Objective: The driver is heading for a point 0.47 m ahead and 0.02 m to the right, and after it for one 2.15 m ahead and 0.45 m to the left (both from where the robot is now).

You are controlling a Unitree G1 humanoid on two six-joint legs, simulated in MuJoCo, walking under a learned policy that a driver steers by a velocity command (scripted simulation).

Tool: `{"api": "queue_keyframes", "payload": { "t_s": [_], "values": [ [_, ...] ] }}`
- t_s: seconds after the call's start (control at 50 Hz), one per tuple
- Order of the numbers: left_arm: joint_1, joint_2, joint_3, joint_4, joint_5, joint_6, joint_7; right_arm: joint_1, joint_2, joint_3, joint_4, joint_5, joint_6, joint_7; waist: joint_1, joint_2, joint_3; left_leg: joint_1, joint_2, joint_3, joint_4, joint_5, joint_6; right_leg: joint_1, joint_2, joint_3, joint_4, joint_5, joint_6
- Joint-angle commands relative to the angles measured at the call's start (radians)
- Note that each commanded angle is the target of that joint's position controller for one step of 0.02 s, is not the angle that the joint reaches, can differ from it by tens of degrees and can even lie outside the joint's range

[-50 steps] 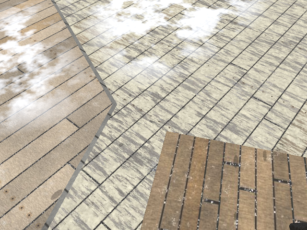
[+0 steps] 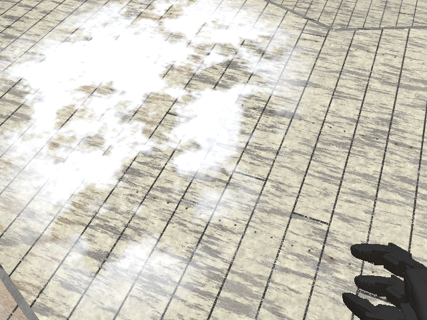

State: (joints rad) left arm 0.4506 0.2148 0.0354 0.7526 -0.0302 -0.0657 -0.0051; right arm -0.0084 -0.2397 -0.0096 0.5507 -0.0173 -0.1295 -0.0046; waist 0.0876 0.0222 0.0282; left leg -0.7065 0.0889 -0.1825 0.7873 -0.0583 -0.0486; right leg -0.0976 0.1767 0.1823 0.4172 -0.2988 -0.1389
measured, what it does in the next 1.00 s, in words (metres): walks ahead: left foot, then right foot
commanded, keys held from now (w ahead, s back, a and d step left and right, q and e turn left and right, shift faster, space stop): w+e+shift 0.26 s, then q+shift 0.74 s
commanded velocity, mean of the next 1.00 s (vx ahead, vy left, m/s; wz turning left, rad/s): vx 0.49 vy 0.00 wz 0.04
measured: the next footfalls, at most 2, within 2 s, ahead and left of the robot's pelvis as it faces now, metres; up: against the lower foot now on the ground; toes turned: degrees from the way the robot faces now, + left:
left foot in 0.14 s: +0.37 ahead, +0.17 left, +0.00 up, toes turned -17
right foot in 0.54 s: +0.60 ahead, -0.16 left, +0.00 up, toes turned -16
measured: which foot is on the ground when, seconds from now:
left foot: up 0.00-0.12, down 0.14-0.54, up 0.56-0.90, down 0.92-1.00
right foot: down 0.00-0.14, up 0.16-0.52, down 0.54-0.92, up 0.94-1.00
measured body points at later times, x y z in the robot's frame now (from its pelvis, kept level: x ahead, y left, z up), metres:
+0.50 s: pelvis +0.41 +0.02 -0.01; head +0.44 +0.00 +0.44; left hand +0.75 +0.10 -0.03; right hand +0.24 -0.22 -0.13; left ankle +0.33 +0.18 -0.74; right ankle +0.55 -0.15 -0.71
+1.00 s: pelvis +0.54 +0.02 -0.02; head +0.58 +0.06 +0.43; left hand +0.70 +0.32 -0.13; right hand +0.71 -0.27 -0.08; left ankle +0.59 +0.11 -0.74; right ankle +0.55 -0.15 -0.68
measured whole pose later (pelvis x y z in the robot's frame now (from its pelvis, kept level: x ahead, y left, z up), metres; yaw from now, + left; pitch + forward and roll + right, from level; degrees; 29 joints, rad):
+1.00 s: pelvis +0.54 +0.02 -0.02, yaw +7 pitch +1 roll -3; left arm 0.04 0.31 0.09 0.75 0.00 0.02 0.02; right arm 0.23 -0.33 -0.09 0.63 -0.02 0.04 0.00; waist -0.02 -0.02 0.05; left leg -0.44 0.02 0.00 0.69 -0.26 0.06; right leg -0.47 -0.07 -0.06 1.02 -0.51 0.05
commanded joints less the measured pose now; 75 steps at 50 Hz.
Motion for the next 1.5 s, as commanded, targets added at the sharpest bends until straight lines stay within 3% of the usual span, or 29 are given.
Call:
{"api": "queue_keyframes", "payload": {
  "t_s": [0.02, 0.1, 0.14, 0.16, 0.18, 0.2, 0.24, 0.32, 0.38, 0.46, 0.52, 0.54, 0.56, 0.58, 0.6, 0.64, 0.7, 0.88, 0.92, 0.94, 0.96, 1.02, 1.16, 1.36, 1.38, 1.4, 1.42, 1.46, 1.5],
  "values": [
    [-0.041, 0.191, 0.059, -0.060, -0.015, -0.005, 0.019, -0.129, -0.069, -0.033, -0.094, 0.028, -0.012, 0.001, 0.008, -0.094, 0.019, 0.344, -0.127, 0.135, -0.229, 0.168, -0.043, -0.319, -0.131, 0.200, -0.167, 0.087, -0.090],
    [-0.067, 0.185, 0.072, -0.051, -0.014, 0.004, 0.032, -0.029, -0.180, -0.090, -0.077, 0.066, -0.030, 0.002, -0.070, -0.159, -0.052, 0.425, -0.118, 0.081, -0.332, 0.075, -0.007, -0.059, -0.183, 0.286, 0.039, 0.298, -0.036],
    [-0.170, 0.145, 0.050, -0.107, 0.040, 0.011, 0.011, 0.418, -0.239, -0.120, 0.000, 0.068, -0.021, -0.014, -0.302, -0.152, -0.351, 0.951, 0.022, 0.006, -0.177, -0.119, 0.056, -0.210, -0.149, 0.189, 0.543, 0.427, 0.034],
    [0.024, -0.019, 0.007, -0.147, 0.009, 0.004, 0.002, 0.498, -0.316, -0.124, 0.029, 0.011, -0.017, -0.003, -0.167, 0.335, -0.509, 1.296, 0.280, -0.565, -0.362, -0.535, 0.214, -0.570, -0.016, 0.095, 0.912, -0.284, 0.070],
    [0.046, 0.065, -0.004, -0.147, -0.054, 0.002, 0.008, 0.455, -0.274, -0.119, 0.026, 0.009, -0.017, 0.014, -0.165, 0.489, -0.459, 1.265, 0.357, -0.855, -0.494, -0.896, 0.261, -0.759, -0.126, 0.034, 1.077, -0.212, 0.068],
    [-0.073, 0.146, 0.013, -0.140, -0.041, 0.009, 0.013, 0.378, -0.172, -0.102, 0.002, 0.017, -0.005, 0.005, -0.209, 0.306, -0.279, 1.121, 0.302, -0.674, -0.511, -0.851, 0.227, -0.813, -0.176, -0.014, 1.109, -0.103, 0.073],
    [-0.256, 0.169, 0.025, -0.179, 0.018, 0.007, 0.004, 0.362, -0.168, -0.098, 0.051, 0.002, 0.014, 0.001, -0.207, 0.003, -0.094, 0.848, 0.214, -0.330, -0.494, -0.393, 0.176, -0.746, -0.238, -0.064, 1.023, -0.024, 0.073],
    [-0.294, 0.080, 0.008, -0.222, -0.005, 0.020, -0.010, 0.328, -0.051, -0.049, 0.149, 0.015, 0.001, 0.025, -0.107, 0.045, 0.041, 0.565, 0.130, -0.079, -0.530, 0.159, 0.210, -0.631, -0.267, -0.053, 0.859, -0.080, 0.083],
    [-0.332, 0.069, -0.011, -0.237, 0.030, -0.011, -0.025, 0.265, -0.167, -0.069, 0.174, 0.029, 0.003, 0.019, -0.055, 0.036, 0.059, 0.481, 0.106, 0.027, -0.560, 0.491, 0.237, -0.554, -0.242, -0.133, 0.512, 0.072, 0.107],
    [-0.450, 0.118, 0.003, -0.239, 0.041, -0.046, -0.054, 0.369, -0.250, -0.092, 0.219, 0.057, 0.015, 0.007, -0.101, 0.058, -0.009, 0.508, 0.085, 0.036, -0.556, 0.382, 0.187, -0.268, -0.154, -0.145, 0.156, 0.415, 0.111],
    [-0.331, 0.194, 0.041, -0.196, 0.069, -0.050, -0.030, 0.373, -0.243, -0.088, 0.221, 0.058, 0.032, -0.001, -0.010, 0.070, -0.102, 0.558, 0.032, 0.048, -0.306, 0.496, 0.108, -0.043, -0.140, -0.150, 0.025, 0.544, 0.058],
    [-0.232, 0.240, 0.055, -0.183, 0.086, -0.046, -0.014, 0.364, -0.216, -0.079, 0.188, 0.047, 0.036, -0.005, 0.032, 0.035, -0.197, 0.427, -0.030, 0.064, -0.093, 0.307, 0.064, 0.172, -0.257, -0.074, 0.082, 0.823, 0.026],
    [-0.173, 0.280, 0.052, -0.195, 0.124, -0.028, 0.002, 0.495, -0.083, -0.038, 0.176, 0.028, 0.046, -0.006, -0.008, -0.230, -0.385, 0.144, -0.138, 0.127, 0.351, -0.488, -0.006, 0.472, -0.622, 0.215, 0.185, 1.328, -0.131],
    [-0.175, 0.222, 0.033, -0.214, 0.093, -0.008, -0.009, 0.627, -0.120, -0.033, 0.210, 0.043, 0.060, -0.002, -0.018, -0.269, -0.585, 0.100, -0.111, 0.020, 0.571, -0.685, -0.014, 0.520, -0.716, 0.315, 0.201, 1.304, -0.214],
    [-0.213, 0.189, 0.032, -0.217, 0.061, 0.010, -0.011, 0.562, -0.188, -0.058, 0.196, 0.054, 0.078, -0.004, -0.018, -0.194, -0.512, 0.041, -0.064, 0.042, 0.616, -0.631, -0.026, 0.430, -0.647, 0.215, 0.160, 1.134, -0.197],
    [-0.298, 0.144, 0.026, -0.182, 0.031, 0.027, -0.002, 0.450, -0.188, -0.072, 0.158, 0.050, 0.115, -0.025, -0.064, -0.127, -0.300, -0.023, -0.008, 0.110, 0.557, -0.508, -0.052, 0.197, -0.549, 0.086, 0.043, 0.779, -0.149],
    [-0.454, 0.146, 0.037, -0.174, 0.055, 0.030, 0.006, 0.504, -0.093, -0.062, 0.147, 0.048, 0.181, -0.036, -0.170, -0.204, -0.148, 0.147, 0.038, 0.146, 0.455, -0.453, -0.086, -0.170, -0.543, -0.084, -0.117, 0.547, -0.131],
    [-0.485, 0.206, 0.078, -0.090, 0.002, 0.040, 0.021, 0.328, -0.158, -0.102, 0.070, 0.027, 0.209, 0.016, -0.167, -0.120, -0.140, 0.426, -0.010, 0.261, -0.083, -0.124, 0.069, -0.169, -0.529, -0.327, -0.022, 0.232, 0.016],
    [-0.419, 0.154, 0.071, -0.050, 0.003, 0.061, 0.015, 0.375, -0.225, -0.134, 0.080, 0.007, 0.204, 0.000, -0.172, 0.072, -0.066, 0.520, -0.012, 0.153, -0.251, 0.082, 0.156, -0.276, -0.417, -0.405, 0.258, -0.011, 0.129],
    [-0.373, 0.137, 0.067, -0.076, 0.046, 0.077, 0.015, 0.358, -0.367, -0.162, 0.038, 0.011, 0.193, -0.015, -0.113, 0.404, 0.014, 0.581, 0.190, -0.243, -0.395, 0.347, 0.294, -0.561, -0.250, -0.432, 0.617, -0.384, 0.230],
    [-0.450, 0.157, 0.068, -0.117, 0.060, 0.077, 0.026, 0.351, -0.384, -0.155, 0.009, -0.021, 0.156, 0.001, -0.143, 0.326, -0.095, 0.564, 0.253, -0.439, -0.474, 0.165, 0.409, -0.645, -0.170, -0.186, 0.801, -0.396, 0.222],
    [-0.463, 0.197, 0.085, -0.089, 0.043, 0.067, 0.051, 0.236, -0.285, -0.131, -0.010, 0.026, 0.128, -0.002, -0.099, 0.087, -0.090, 0.554, 0.162, -0.287, -0.487, -0.108, 0.272, -0.670, -0.207, -0.082, 0.753, -0.133, 0.153],
    [-0.460, 0.145, 0.066, -0.060, 0.030, 0.047, 0.029, 0.216, -0.263, -0.125, -0.063, 0.032, 0.160, -0.051, -0.091, 0.083, -0.179, 0.575, 0.064, -0.260, -0.410, 0.056, 0.241, -0.527, -0.115, -0.048, 0.460, -0.001, 0.204],
    [-0.378, 0.200, 0.086, -0.034, 0.018, 0.024, 0.001, 0.144, -0.260, -0.132, -0.107, 0.044, 0.188, -0.030, -0.073, 0.157, -0.141, 0.475, -0.029, -0.429, -0.359, -0.039, 0.198, -0.207, -0.104, -0.038, 0.020, 0.068, 0.171],
    [-0.343, 0.221, 0.096, -0.023, 0.021, 0.025, 0.003, 0.140, -0.241, -0.125, -0.110, 0.050, 0.189, -0.027, -0.062, 0.119, -0.149, 0.410, -0.074, -0.397, -0.305, -0.138, 0.164, -0.092, -0.164, -0.028, -0.077, 0.163, 0.150],
    [-0.348, 0.273, 0.105, -0.035, 0.033, 0.036, 0.009, 0.225, -0.176, -0.108, -0.096, 0.044, 0.192, -0.022, -0.110, -0.063, -0.194, 0.298, -0.170, -0.266, -0.121, -0.463, 0.115, 0.049, -0.366, 0.131, -0.098, 0.182, 0.072],
    [-0.369, 0.307, 0.107, -0.041, 0.069, 0.044, 0.012, 0.225, -0.196, -0.113, -0.125, 0.051, 0.183, -0.020, -0.137, -0.305, -0.132, 0.116, -0.271, -0.063, 0.103, -0.569, 0.064, 0.008, -0.514, 0.358, -0.160, 0.257, -0.072],
    [-0.433, 0.206, 0.080, -0.079, 0.058, 0.039, 0.022, 0.235, -0.303, -0.141, -0.076, 0.021, 0.170, -0.017, -0.134, -0.172, -0.088, 0.125, -0.168, -0.035, 0.347, -0.463, 0.007, -0.085, -0.502, 0.276, -0.122, 0.276, -0.111],
    [-0.424, 0.186, 0.063, -0.075, 0.032, 0.050, 0.027, 0.238, -0.226, -0.116, -0.045, 0.011, 0.176, -0.023, -0.115, -0.106, -0.065, 0.127, -0.186, -0.025, 0.443, -0.408, -0.020, -0.088, -0.412, 0.178, -0.100, 0.290, -0.077]
  ]
}}
Keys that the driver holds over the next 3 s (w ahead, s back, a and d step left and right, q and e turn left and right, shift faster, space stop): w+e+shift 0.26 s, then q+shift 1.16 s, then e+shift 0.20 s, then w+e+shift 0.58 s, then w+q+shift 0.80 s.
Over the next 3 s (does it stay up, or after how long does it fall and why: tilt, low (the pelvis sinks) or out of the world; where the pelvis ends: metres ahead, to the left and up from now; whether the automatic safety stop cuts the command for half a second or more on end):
stays up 1.56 0.05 0.00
